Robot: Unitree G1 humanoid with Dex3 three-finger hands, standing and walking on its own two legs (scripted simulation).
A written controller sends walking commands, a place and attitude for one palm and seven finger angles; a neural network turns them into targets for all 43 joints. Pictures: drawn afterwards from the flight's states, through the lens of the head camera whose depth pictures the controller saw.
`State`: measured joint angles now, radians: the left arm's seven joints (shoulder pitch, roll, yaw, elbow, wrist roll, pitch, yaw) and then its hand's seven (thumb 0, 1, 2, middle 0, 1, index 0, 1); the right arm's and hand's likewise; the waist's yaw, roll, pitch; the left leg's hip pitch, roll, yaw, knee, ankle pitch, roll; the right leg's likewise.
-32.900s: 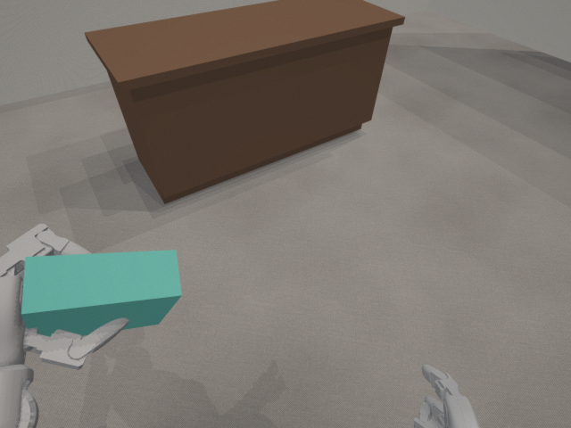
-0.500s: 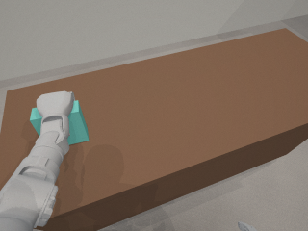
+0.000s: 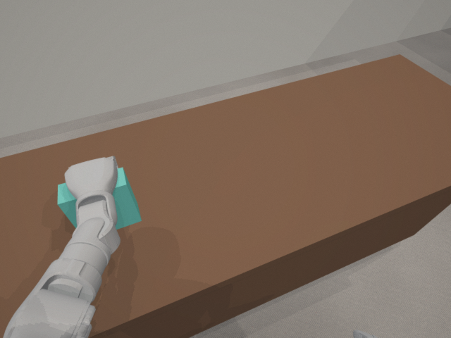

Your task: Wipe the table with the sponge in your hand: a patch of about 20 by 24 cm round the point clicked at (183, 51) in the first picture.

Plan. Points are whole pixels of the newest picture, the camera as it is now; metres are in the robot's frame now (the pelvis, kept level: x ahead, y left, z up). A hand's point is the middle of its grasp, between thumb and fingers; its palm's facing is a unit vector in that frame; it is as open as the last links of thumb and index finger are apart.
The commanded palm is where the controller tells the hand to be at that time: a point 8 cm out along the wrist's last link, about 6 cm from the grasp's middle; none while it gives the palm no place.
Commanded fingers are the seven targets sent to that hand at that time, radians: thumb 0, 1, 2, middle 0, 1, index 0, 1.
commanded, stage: wipe back along the middle lane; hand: left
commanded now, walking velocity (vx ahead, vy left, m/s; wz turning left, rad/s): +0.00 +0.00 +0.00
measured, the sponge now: (106, 210) +0.37 +0.28 -0.03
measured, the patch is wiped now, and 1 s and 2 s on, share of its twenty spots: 0.35 0.60 0.65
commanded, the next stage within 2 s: none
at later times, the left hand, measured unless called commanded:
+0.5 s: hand (107, 215) +0.33 +0.25 +0.02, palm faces -0.03 -0.01 -1.00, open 9.7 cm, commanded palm +0.28 +0.22 +0.05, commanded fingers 0.00 0.10 1.30 -1.20 -1.60 -1.20 -1.60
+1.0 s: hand (112, 233) +0.29 +0.23 +0.02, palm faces -0.01 -0.01 -1.00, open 9.7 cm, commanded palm +0.23 +0.19 +0.04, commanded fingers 0.00 0.10 1.30 -1.20 -1.60 -1.20 -1.60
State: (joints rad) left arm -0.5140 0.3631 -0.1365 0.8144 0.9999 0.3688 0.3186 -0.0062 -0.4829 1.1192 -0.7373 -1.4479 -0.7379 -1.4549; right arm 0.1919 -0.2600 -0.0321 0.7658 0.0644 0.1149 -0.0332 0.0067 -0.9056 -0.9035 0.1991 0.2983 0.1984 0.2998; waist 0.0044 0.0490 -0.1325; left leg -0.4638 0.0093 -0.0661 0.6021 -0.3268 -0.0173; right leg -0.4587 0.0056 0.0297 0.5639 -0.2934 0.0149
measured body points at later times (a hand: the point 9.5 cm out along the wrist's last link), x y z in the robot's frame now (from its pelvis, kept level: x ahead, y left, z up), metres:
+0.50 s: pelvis +0.00 +0.00 +0.00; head +0.01 -0.02 +0.45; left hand +0.33 +0.25 +0.07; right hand +0.20 -0.23 -0.10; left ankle -0.02 +0.13 -0.73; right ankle -0.02 -0.13 -0.73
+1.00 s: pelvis -0.01 +0.00 +0.00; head -0.01 -0.03 +0.45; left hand +0.29 +0.22 +0.07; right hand +0.20 -0.23 -0.10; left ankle -0.02 +0.13 -0.73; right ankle -0.02 -0.13 -0.73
